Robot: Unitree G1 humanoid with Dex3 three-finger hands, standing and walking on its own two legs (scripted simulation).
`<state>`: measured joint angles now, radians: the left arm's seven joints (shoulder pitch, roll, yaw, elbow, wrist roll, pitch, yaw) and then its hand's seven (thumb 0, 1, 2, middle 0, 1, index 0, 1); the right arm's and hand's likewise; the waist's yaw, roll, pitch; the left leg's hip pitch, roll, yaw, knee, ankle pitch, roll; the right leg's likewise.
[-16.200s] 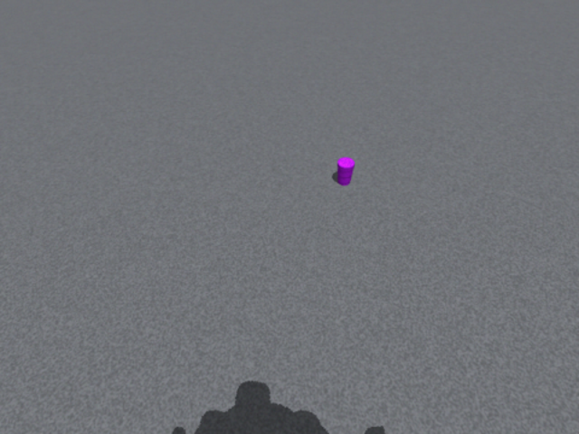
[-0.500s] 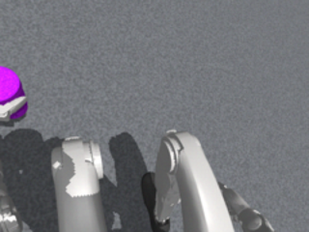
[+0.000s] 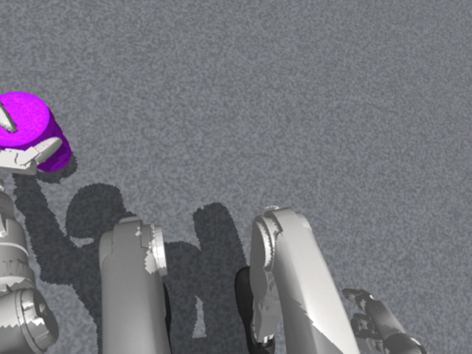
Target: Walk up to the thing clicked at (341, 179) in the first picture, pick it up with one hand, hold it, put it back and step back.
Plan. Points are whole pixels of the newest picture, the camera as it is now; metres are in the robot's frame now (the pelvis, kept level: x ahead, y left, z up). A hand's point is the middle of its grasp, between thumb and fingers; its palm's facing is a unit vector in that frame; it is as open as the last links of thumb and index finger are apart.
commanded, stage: settle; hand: left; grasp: from the side
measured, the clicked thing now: (35, 138) +0.45 +0.31 -0.09
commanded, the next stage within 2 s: lift in 0.66 s
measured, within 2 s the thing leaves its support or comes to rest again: neither
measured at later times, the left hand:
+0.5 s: hand (11, 127) +0.43 +0.31 -0.01, palm faces +0.31 -0.95 -0.04, open 6.8 cm
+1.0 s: hand (6, 120) +0.43 +0.30 +0.01, palm faces +0.30 -0.95 -0.04, open 6.7 cm
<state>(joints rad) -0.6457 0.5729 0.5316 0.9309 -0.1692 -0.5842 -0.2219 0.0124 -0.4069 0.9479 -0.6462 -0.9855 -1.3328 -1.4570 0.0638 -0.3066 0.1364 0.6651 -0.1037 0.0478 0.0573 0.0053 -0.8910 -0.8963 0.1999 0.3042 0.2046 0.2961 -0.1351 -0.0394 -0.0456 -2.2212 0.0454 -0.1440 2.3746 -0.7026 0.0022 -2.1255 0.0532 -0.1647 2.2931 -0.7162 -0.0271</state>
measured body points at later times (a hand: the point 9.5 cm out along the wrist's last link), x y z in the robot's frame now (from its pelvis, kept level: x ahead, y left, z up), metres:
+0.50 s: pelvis -0.01 +0.00 +0.02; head +0.19 +0.07 +0.41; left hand +0.41 +0.35 -0.01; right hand +0.12 -0.26 -0.10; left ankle +0.08 +0.13 -0.31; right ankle +0.09 -0.10 -0.31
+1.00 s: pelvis -0.01 +0.00 +0.03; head +0.19 +0.07 +0.43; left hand +0.41 +0.35 +0.02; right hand +0.13 -0.26 -0.09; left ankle +0.08 +0.13 -0.31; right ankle +0.09 -0.10 -0.31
